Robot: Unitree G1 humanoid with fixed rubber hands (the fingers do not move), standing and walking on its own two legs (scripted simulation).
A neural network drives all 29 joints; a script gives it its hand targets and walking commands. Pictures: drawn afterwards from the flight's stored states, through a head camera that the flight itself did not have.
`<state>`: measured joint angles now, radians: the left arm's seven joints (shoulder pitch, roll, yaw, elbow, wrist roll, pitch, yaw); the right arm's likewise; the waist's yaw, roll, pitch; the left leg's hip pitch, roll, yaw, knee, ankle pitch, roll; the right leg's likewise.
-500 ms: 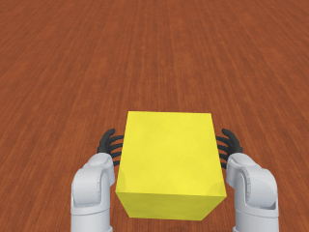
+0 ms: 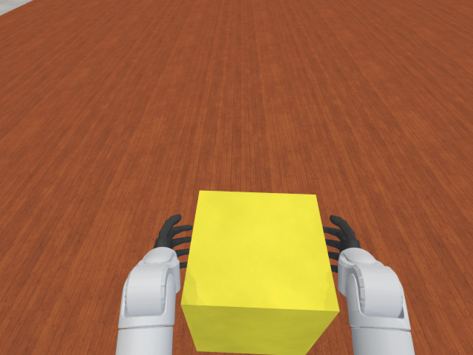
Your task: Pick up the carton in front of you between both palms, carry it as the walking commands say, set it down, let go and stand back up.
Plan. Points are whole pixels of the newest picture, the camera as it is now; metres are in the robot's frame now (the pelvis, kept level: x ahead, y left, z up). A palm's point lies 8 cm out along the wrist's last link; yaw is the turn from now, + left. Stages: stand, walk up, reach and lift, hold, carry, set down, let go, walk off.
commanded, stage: carry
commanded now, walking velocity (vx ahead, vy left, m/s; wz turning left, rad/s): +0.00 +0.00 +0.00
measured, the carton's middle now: (253, 276) +0.29 +0.00 -0.03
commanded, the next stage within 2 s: hold in 1.48 s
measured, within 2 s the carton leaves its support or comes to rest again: neither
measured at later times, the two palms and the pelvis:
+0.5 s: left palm (163, 273) +0.26 +0.15 +0.05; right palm (348, 274) +0.26 -0.15 +0.04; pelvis -0.04 +0.00 +0.00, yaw +0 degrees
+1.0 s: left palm (155, 287) +0.23 +0.16 +0.05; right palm (348, 288) +0.23 -0.14 +0.05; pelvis -0.06 +0.01 +0.00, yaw +0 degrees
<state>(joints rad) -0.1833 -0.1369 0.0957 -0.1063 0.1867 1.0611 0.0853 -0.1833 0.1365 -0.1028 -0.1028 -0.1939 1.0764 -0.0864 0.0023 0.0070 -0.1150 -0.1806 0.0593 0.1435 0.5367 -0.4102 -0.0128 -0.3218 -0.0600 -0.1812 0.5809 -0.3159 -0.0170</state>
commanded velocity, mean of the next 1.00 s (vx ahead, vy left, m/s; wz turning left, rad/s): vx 0.00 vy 0.00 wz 0.00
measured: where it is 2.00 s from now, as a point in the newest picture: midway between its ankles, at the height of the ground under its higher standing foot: outside the picture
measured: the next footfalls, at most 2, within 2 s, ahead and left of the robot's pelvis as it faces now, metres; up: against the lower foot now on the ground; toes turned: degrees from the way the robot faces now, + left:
none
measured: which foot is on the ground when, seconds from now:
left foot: down 0.00-1.00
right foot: down 0.00-1.00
